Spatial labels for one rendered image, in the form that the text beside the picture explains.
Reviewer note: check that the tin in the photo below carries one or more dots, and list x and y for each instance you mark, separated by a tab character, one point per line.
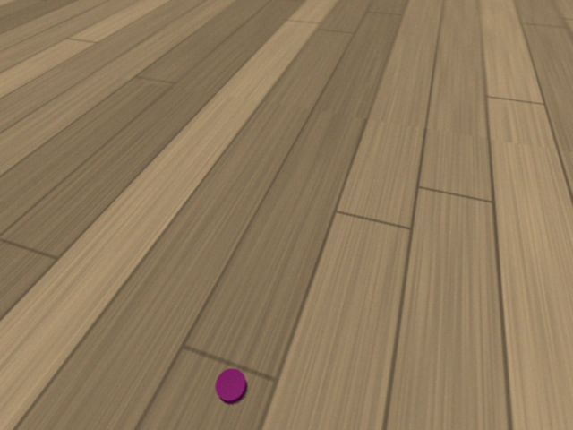
231	386

